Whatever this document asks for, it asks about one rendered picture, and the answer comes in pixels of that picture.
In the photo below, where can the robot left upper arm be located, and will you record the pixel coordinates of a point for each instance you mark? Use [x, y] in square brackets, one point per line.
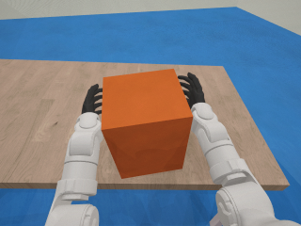
[74, 215]

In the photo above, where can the robot left hand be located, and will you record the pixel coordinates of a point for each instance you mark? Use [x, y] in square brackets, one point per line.
[89, 102]

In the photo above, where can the robot right hand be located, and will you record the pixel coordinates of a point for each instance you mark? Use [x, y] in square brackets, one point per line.
[195, 94]

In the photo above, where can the carton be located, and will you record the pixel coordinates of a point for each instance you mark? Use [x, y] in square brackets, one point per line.
[146, 122]

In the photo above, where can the robot right forearm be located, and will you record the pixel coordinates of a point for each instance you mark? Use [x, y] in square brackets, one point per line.
[226, 166]

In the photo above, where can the robot right upper arm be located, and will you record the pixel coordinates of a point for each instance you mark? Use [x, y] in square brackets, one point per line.
[246, 204]

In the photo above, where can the robot left forearm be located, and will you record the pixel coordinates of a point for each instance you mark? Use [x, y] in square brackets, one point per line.
[78, 181]

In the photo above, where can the table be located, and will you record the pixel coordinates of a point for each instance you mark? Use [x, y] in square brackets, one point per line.
[41, 100]

